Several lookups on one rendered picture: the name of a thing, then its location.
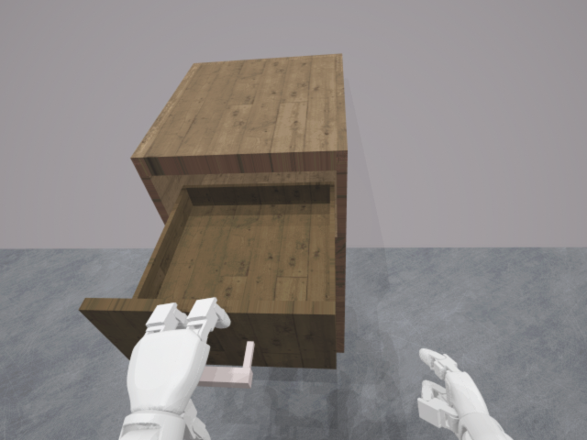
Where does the robot right hand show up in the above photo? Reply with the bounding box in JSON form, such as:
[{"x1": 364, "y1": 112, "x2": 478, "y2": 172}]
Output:
[{"x1": 417, "y1": 348, "x2": 489, "y2": 438}]

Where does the robot left hand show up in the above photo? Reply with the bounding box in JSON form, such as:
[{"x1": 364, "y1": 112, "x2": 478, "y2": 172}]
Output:
[{"x1": 127, "y1": 297, "x2": 231, "y2": 440}]

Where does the left robot forearm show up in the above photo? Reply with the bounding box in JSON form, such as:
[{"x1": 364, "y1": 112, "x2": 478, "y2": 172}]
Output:
[{"x1": 118, "y1": 410, "x2": 186, "y2": 440}]

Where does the right robot forearm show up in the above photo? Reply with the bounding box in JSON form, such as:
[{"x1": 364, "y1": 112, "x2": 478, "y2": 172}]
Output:
[{"x1": 458, "y1": 412, "x2": 514, "y2": 440}]

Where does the handle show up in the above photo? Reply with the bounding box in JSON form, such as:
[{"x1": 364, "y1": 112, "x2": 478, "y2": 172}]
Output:
[{"x1": 197, "y1": 341, "x2": 255, "y2": 389}]

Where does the cabinet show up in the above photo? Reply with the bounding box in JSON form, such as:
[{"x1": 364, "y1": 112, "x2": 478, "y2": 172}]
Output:
[{"x1": 131, "y1": 53, "x2": 348, "y2": 353}]

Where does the drawer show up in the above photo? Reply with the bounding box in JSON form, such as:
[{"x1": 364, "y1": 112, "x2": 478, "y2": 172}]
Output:
[{"x1": 79, "y1": 181, "x2": 337, "y2": 369}]

